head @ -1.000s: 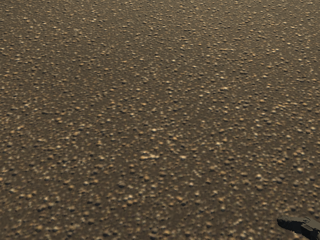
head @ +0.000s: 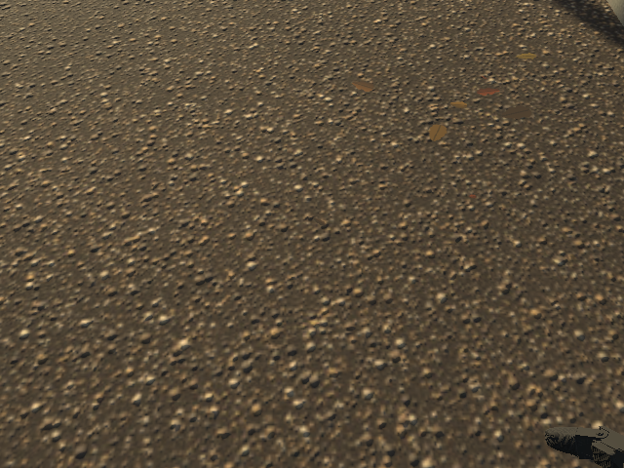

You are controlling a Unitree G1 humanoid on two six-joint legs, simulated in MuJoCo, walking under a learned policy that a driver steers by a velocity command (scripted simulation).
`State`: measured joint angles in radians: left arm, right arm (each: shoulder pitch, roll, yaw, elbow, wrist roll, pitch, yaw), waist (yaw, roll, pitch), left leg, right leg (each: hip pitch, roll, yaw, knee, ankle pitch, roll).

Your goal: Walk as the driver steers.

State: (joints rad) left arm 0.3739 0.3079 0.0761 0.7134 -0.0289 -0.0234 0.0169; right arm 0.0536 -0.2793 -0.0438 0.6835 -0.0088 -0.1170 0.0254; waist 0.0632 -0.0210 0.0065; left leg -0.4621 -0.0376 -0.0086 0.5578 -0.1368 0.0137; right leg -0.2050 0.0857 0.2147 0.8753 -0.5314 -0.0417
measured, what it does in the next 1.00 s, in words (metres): walks ahead: right foot, then left foot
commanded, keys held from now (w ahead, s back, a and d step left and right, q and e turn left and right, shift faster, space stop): w+e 0.14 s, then w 0.24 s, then no key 0.24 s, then q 0.38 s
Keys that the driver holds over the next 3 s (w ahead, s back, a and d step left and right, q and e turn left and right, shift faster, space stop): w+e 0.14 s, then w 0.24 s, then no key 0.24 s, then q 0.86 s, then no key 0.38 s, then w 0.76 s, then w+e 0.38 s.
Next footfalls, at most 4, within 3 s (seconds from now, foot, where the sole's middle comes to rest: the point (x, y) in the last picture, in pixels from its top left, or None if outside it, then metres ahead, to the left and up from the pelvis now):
0.46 right None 0.37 -0.19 -0.76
0.94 left None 0.43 0.03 -0.76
1.40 right None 0.47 -0.20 -0.76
1.78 left None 0.38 0.05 -0.76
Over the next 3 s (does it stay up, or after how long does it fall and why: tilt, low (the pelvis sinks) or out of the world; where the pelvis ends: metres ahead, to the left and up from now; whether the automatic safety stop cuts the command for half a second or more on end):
stays up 0.84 0.09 0.02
